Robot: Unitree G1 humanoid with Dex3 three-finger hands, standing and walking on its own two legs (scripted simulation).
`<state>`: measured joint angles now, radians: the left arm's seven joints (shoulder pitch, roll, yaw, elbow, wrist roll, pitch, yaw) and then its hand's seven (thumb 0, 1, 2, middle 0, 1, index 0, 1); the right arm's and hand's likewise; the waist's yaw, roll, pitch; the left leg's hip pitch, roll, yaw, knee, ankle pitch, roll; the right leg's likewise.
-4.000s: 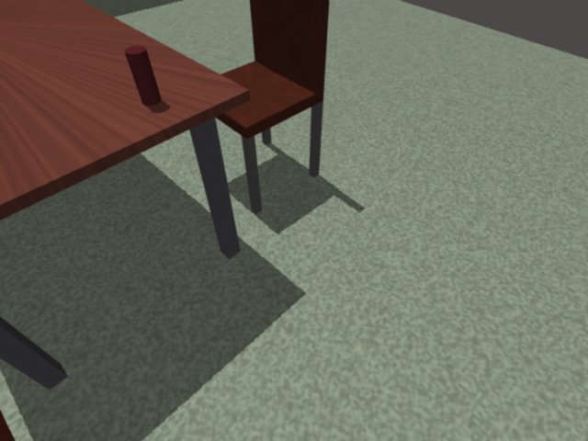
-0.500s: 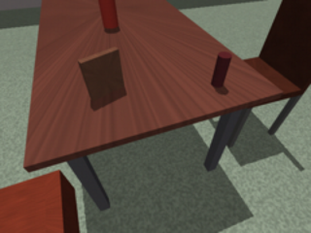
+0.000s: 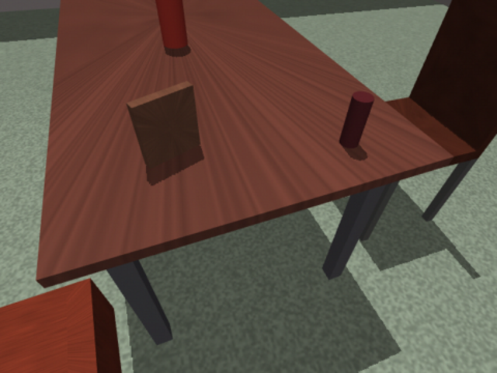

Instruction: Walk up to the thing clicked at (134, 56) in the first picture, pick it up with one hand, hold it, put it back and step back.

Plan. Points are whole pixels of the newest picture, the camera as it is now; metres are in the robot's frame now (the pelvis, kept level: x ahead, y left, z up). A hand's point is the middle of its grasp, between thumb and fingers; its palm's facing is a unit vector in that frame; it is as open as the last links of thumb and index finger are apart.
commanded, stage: walk up
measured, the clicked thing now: (355, 121) +0.70 -0.25 +0.04
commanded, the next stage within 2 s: stand in 0.62 s
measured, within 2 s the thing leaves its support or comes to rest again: neither
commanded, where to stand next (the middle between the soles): +0.06 -0.03 m, yaw +0 degrees
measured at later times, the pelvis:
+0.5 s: pelvis +0.00 +0.00 +0.00, yaw +0 degrees
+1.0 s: pelvis -0.01 -0.01 +0.00, yaw +1 degrees
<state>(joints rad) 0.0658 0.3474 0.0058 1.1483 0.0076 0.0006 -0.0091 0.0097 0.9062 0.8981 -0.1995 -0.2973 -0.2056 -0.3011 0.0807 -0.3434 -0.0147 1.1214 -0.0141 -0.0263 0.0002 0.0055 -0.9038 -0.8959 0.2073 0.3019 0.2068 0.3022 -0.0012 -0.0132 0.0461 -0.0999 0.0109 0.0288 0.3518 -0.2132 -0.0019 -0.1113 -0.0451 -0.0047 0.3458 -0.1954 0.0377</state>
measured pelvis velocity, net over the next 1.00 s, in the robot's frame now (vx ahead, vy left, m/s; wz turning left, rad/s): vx -0.01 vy -0.01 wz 0.01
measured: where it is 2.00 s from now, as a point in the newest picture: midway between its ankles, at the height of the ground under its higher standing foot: outside the picture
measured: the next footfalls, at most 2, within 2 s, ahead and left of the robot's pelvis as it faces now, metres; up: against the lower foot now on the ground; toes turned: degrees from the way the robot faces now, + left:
none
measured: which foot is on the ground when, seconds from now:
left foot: down 0.00-1.00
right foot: down 0.00-1.00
